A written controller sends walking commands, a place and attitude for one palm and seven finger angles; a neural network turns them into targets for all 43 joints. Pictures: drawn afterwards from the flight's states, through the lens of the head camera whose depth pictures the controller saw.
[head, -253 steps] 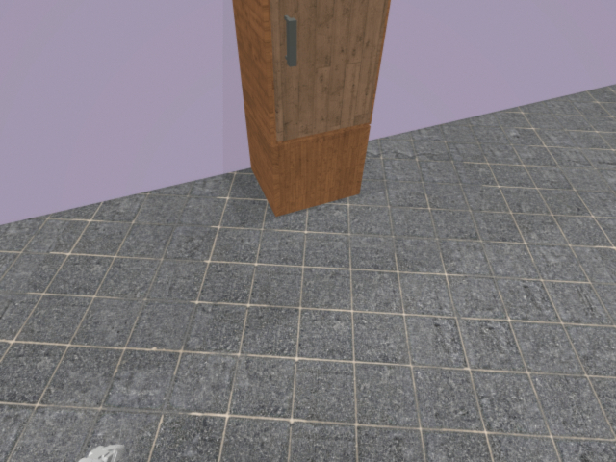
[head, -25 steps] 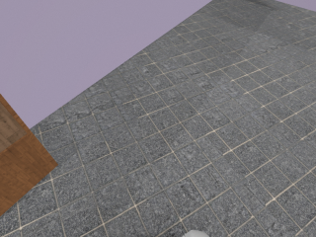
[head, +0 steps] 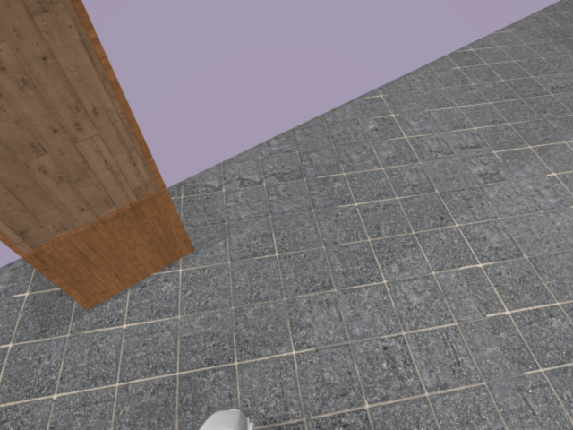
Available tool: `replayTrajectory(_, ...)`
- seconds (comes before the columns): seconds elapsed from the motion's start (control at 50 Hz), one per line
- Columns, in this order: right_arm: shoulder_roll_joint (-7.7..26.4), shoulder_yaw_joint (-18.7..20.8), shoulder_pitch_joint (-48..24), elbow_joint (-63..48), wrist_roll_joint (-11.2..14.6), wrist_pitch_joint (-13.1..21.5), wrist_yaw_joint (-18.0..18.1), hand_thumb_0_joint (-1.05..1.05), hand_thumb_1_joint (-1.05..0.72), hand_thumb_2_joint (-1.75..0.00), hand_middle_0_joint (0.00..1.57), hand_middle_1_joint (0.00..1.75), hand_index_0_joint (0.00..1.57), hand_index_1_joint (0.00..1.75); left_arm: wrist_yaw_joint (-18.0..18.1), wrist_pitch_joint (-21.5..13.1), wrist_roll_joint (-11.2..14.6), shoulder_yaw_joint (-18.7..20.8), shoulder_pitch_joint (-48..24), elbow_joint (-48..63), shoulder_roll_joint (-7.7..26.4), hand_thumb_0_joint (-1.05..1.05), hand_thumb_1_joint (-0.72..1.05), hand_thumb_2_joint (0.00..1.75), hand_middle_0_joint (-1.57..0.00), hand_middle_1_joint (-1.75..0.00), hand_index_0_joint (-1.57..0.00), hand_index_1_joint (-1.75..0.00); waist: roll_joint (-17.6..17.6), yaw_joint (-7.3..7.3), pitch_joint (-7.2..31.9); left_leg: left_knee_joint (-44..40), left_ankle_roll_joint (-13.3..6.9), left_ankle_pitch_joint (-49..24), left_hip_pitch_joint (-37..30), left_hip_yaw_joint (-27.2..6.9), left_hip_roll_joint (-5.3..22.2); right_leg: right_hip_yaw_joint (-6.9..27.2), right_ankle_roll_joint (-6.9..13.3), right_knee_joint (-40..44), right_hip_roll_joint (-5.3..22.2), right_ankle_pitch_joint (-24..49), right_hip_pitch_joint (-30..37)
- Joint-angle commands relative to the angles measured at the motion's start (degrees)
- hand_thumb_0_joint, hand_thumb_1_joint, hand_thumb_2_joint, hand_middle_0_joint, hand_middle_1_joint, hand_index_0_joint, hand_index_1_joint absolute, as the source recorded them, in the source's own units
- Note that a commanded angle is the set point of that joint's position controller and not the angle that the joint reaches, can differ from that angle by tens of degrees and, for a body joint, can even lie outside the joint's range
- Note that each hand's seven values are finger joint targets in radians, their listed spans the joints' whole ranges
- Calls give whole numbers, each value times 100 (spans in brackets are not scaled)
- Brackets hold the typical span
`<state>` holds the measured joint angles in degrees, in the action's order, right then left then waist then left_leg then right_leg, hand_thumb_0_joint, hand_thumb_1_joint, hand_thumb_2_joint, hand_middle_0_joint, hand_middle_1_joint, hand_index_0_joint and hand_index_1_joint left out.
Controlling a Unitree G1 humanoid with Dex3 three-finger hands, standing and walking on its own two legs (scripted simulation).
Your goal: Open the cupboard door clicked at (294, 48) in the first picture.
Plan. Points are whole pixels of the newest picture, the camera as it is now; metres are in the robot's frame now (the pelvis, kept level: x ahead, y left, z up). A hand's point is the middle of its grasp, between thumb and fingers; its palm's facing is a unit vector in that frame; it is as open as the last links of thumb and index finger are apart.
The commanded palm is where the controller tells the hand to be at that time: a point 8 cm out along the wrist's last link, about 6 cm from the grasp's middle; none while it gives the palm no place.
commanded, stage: turn to face it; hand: left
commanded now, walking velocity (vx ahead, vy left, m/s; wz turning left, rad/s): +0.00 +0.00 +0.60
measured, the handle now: out of the picture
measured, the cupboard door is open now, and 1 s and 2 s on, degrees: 0 0 0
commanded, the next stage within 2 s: take the last steps up to it in 0.92 s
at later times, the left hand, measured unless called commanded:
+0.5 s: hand out of the picture +0.06 +0.26 -0.15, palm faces +0.30 -0.91 -0.28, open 7.4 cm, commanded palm none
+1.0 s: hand out of the picture -0.11 +0.21 -0.19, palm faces +0.56 -0.79 -0.24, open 7.4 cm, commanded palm none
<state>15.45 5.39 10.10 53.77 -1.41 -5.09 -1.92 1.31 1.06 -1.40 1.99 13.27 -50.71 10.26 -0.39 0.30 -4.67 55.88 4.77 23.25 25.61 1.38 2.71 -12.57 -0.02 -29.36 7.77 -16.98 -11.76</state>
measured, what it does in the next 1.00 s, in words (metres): steps on the spot, turning left: left foot, then right foot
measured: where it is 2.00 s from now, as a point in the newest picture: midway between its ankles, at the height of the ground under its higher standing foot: outside the picture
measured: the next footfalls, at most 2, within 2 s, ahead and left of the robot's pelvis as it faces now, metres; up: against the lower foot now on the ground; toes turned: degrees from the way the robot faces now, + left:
left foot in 0.14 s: +0.01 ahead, +0.15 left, +0.00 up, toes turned +11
right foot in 0.56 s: +0.09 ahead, -0.09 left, +0.00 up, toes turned +16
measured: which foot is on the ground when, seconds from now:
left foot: up 0.00-0.12, down 0.14-0.56, up 0.58-0.96, down 0.98-1.00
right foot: down 0.00-0.14, up 0.16-0.54, down 0.56-1.00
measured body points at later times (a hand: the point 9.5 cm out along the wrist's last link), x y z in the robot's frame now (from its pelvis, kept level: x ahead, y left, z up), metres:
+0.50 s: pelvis +0.00 +0.02 +0.00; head +0.03 +0.03 +0.44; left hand +0.04 +0.31 -0.13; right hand +0.14 -0.21 -0.15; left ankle -0.03 +0.14 -0.74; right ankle +0.04 -0.11 -0.71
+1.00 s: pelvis -0.02 +0.02 -0.02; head -0.01 +0.05 +0.43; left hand -0.14 +0.25 -0.17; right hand +0.20 -0.15 -0.14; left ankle -0.09 +0.10 -0.74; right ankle +0.05 -0.10 -0.74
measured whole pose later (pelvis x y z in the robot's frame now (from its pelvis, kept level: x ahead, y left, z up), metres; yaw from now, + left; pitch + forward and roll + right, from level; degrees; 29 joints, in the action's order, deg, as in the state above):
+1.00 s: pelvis -0.02 +0.02 -0.02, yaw +32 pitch -1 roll +0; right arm 13.7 3.1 8.3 54.2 -0.9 -2.4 -1.1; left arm 1.3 2.0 -1.1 3.0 16.0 -54.1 13.4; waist 1.8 -1.7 -4.7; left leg 34.2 1.3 19.1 14.4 3.8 1.3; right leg -13.2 -2.5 -36.4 9.7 -18.3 -15.7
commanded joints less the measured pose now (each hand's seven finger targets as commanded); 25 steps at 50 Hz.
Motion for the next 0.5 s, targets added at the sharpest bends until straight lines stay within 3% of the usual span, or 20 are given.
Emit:
replayTrajectory(0.0, 200, -37, -646, -673, 79, 247, 0, 0, -90, -90, 20, 30, 20, 30, 45, -98, -48, 409, 376, 203, 1471, 0, 90, 90, -20, -30, -20, -30, 1359, -364, 645, -1134, -88, 269, 37, 441, -104, 830, 670, 520, 1414, 3012, 985)
replayTrajectory(0.04, 229, -40, -432, -642, 86, 302, 20, 0, -90, -90, 20, 30, 20, 30, 32, -69, -43, 441, 333, 175, 1508, 0, 90, 90, -20, -30, -20, -30, 1389, -282, 815, -1962, -155, -38, -419, 588, -186, 617, 502, 113, 1380, 3249, 1037)
replayTrajectory(0.06, 310, -29, -263, -606, 75, 328, 29, 0, -90, -90, 20, 30, 20, 30, 18, -55, -11, 447, 308, 165, 1503, 0, 90, 90, -20, -30, -20, -30, 1258, -183, 914, -2533, -202, -517, -807, 608, -215, 418, 332, -193, 1293, 3172, 938)
replayTrajectory(0.08, 506, 20, 8, -523, 61, 366, 33, 0, -90, -90, 20, 30, 20, 30, -1, -34, 48, 445, 271, 171, 1463, 0, 90, 90, -20, -30, -20, -30, 863, -1, 1072, -3225, -284, -1355, -1614, 494, -151, 241, 89, -758, 1183, 2821, 451)
replayTrajectory(0.1, 1079, 164, 413, -471, 26, 437, 68, 0, -90, -90, 20, 30, 20, 30, -28, -16, 90, 423, 233, 317, 1216, 0, 90, 90, -20, -30, -20, -30, -457, 252, 1439, -3498, -726, -2853, -2819, -841, 872, 30, -288, -1933, 687, 1276, -804)
replayTrajectory(0.12, 1612, 295, 795, -396, 73, 428, 110, 0, -90, -90, 20, 30, 20, 30, -60, -7, 84, 266, -196, 610, 846, 0, 90, 90, -20, -30, -20, -30, -1791, 493, 1396, -3380, -1413, -5314, -3318, -2290, 2096, 306, -597, -2965, 69, -2085, -2265)
replayTrajectory(0.14, 1560, 267, 1002, -244, 65, 386, 137, 0, -90, -90, 20, 30, 20, 30, -22, 59, 42, 274, -486, 680, 965, 0, 90, 90, -20, -30, -20, -30, -1211, 554, 1299, -3253, -1766, -5317, -3005, -1965, 2219, 819, -520, -3484, 106, -2088, -2304)
replayTrajectory(0.18, 1185, 174, 460, -322, 26, 418, 250, 0, -90, -90, 20, 30, 20, 30, -19, 90, 55, 326, -607, 527, 912, 0, 90, 90, -20, -30, -20, -30, -1376, 362, 836, -3303, -1592, -4755, -2410, -1575, 1574, 1071, -532, -3754, 113, -1387, -2391)
replayTrajectory(0.2, 1044, 115, 126, -422, 27, 424, 259, 0, -90, -90, 20, 30, 20, 30, -45, 84, 70, 333, -542, 450, 963, 0, 90, 90, -20, -30, -20, -30, -1250, 231, 678, -3325, -1462, -4531, -2133, -1330, 1329, 1143, -538, -3719, 73, -1079, -2265)
replayTrajectory(0.22, 959, 73, -58, -478, 27, 449, 257, 0, -90, -90, 20, 30, 20, 30, -76, 69, 67, 341, -395, 377, 959, 0, 90, 90, -20, -30, -20, -30, -1119, 114, 691, -3342, -1361, -4332, -2011, -1174, 1176, 1113, -556, -3648, 29, -870, -2090)
replayTrajectory(0.26, 967, 69, -118, -525, 23, 457, 244, 0, -90, -90, 20, 30, 20, 30, -91, 79, 65, 333, -290, 321, 929, 0, 90, 90, -20, -30, -20, -30, -914, 59, 672, -3402, -1300, -4111, -1948, -1092, 990, 1076, -595, -3365, -94, -695, -1925)
replayTrajectory(0.32, 993, 86, 72, -483, 24, 437, 233, 0, -90, -90, 20, 30, 20, 30, -69, 86, 76, 310, -511, 406, 925, 0, 90, 90, -20, -30, -20, -30, -770, 159, 648, -3480, -1378, -3768, -1908, -1434, 992, 1115, -614, -2876, -221, -706, -1787)
replayTrajectory(0.38, 1039, 117, 75, -496, -1, 404, 216, 0, -90, -90, 20, 30, 20, 30, -46, 82, 90, 292, -628, 531, 873, 0, 90, 90, -20, -30, -20, -30, -873, 170, 610, -3454, -1448, -3449, -1787, -1734, 981, 1129, -598, -2248, -340, -789, -1558)
replayTrajectory(0.42, 1036, 131, 12, -525, -5, 381, 206, 0, -90, -90, 20, 30, 20, 30, -36, 55, 102, 279, -600, 560, 878, 0, 90, 90, -20, -30, -20, -30, -965, 137, 651, -3346, -1420, -3528, -1593, -1894, 902, 1099, -559, -1696, -479, -767, -1157)
replayTrajectory(0.46, 1037, 159, -112, -591, -5, 363, 203, 0, -90, -90, 20, 30, 20, 30, -21, 7, 130, 275, -364, 552, 862, 0, 90, 90, -20, -30, -20, -30, -1030, 34, 771, -3113, -1357, -3651, -1431, -2054, 813, 1054, -512, -976, -615, -558, -649)
replayTrajectory(0.48, 1030, 163, -189, -607, 14, 353, 200, 0, -90, -90, 20, 30, 20, 30, -12, -19, 136, 286, -180, 500, 903, 0, 90, 90, -20, -30, -20, -30, -968, -80, 785, -2947, -1255, -3447, -1143, -2072, 728, 1029, -494, -476, -641, -110, -203)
